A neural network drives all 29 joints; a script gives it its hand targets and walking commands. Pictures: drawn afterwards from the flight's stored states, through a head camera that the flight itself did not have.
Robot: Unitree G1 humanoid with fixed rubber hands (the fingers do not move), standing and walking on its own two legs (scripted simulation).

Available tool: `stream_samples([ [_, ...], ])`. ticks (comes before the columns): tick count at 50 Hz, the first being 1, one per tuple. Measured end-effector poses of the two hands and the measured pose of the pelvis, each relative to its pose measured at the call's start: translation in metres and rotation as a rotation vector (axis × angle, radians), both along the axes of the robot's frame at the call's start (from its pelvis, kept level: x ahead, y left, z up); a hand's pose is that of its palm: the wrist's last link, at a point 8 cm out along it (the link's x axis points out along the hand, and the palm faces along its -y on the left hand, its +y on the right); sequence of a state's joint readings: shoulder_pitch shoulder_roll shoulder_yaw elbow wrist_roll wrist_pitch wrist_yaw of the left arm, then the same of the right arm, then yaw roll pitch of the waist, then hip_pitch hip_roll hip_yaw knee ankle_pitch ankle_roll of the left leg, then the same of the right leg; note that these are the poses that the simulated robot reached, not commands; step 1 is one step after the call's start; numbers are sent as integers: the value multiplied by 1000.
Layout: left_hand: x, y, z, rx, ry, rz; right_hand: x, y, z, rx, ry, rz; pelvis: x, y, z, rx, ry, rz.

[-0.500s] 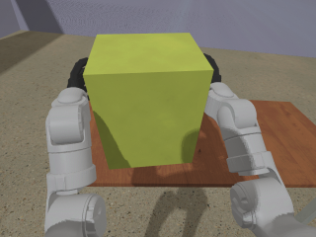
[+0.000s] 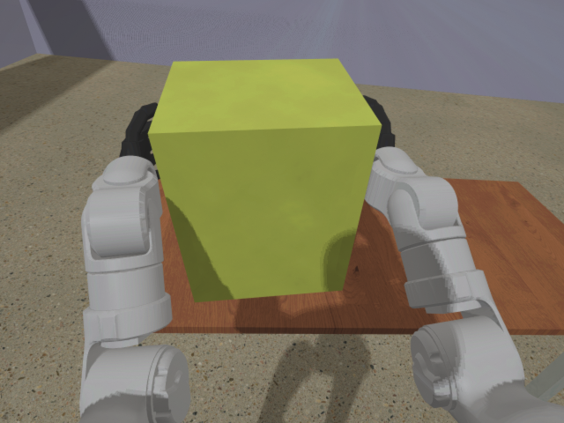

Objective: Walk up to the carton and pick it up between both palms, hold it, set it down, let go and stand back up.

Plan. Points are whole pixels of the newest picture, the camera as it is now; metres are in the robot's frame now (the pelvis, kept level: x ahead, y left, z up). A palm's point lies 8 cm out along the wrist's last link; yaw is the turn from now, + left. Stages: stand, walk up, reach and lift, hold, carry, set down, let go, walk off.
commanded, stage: hold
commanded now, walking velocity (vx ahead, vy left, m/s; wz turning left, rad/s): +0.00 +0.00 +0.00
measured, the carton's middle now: (264, 184) +0.35 +0.01 +0.24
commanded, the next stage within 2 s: set down in 0.70 s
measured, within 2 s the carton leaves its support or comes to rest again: neither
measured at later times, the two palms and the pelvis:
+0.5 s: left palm (139, 167) +0.35 +0.15 +0.26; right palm (376, 157) +0.36 -0.13 +0.27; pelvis +0.00 +0.00 +0.00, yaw +0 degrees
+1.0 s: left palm (141, 162) +0.37 +0.15 +0.26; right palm (372, 155) +0.37 -0.13 +0.27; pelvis +0.00 +0.00 +0.00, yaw +0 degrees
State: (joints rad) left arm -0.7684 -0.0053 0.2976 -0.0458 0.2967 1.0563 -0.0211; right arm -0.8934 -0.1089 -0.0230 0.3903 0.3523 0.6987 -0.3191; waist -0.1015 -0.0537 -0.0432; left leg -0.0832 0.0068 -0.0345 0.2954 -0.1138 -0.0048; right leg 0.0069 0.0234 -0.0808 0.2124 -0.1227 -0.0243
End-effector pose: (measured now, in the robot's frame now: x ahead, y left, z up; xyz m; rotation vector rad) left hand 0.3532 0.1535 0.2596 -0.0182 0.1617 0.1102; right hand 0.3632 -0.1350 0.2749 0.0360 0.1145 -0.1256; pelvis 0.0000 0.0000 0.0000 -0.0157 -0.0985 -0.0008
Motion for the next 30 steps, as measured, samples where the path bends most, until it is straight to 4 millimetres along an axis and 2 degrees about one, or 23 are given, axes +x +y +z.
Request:
stream_samples([
  [30,0,0,0,0,0,0,0,0,0,0,0,0,0,0,0,0,0,1],
])
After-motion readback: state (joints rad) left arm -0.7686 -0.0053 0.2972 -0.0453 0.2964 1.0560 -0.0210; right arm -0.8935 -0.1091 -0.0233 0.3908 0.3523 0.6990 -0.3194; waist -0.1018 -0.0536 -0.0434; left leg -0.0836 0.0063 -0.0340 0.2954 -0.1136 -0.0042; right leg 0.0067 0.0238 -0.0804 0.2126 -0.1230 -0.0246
